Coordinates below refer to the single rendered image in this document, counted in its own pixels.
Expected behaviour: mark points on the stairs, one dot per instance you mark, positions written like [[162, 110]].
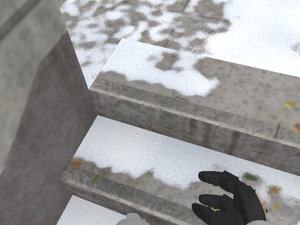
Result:
[[143, 160]]

